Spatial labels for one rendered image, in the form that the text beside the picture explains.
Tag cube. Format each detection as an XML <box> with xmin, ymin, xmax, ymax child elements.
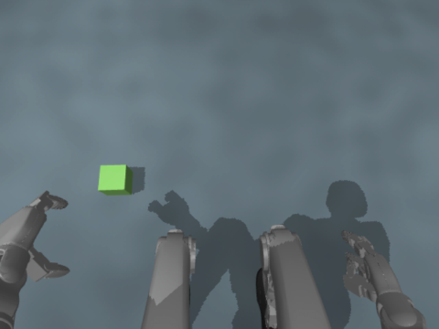
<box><xmin>98</xmin><ymin>164</ymin><xmax>133</xmax><ymax>195</ymax></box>

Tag left robot arm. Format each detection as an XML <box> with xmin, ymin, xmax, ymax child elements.
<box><xmin>0</xmin><ymin>245</ymin><xmax>31</xmax><ymax>329</ymax></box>

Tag right robot arm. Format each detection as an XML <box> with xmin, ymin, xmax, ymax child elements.
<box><xmin>376</xmin><ymin>292</ymin><xmax>427</xmax><ymax>329</ymax></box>

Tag right robot hand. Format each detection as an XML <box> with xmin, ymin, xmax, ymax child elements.
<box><xmin>341</xmin><ymin>230</ymin><xmax>402</xmax><ymax>303</ymax></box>

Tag right robot foot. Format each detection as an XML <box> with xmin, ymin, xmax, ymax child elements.
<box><xmin>256</xmin><ymin>268</ymin><xmax>273</xmax><ymax>329</ymax></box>

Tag left robot hand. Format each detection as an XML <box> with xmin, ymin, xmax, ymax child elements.
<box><xmin>0</xmin><ymin>191</ymin><xmax>70</xmax><ymax>282</ymax></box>

